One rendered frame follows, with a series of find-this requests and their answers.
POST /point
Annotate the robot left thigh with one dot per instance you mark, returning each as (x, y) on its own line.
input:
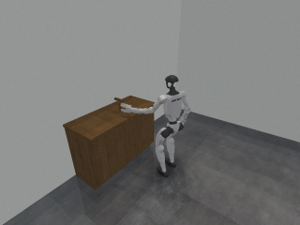
(161, 136)

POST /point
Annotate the left robot shin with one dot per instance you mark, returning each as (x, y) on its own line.
(161, 159)

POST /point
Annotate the robot right upper arm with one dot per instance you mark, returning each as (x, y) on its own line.
(185, 101)

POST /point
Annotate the counter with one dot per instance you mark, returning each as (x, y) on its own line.
(104, 141)

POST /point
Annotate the robot right forearm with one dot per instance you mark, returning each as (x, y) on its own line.
(185, 115)

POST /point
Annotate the robot left hand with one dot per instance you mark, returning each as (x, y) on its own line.
(127, 110)

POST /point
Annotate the robot left forearm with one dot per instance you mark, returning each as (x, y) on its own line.
(142, 111)

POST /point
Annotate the robot left upper arm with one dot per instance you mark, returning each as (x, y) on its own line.
(160, 100)

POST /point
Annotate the robot right hand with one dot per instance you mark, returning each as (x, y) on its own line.
(183, 121)

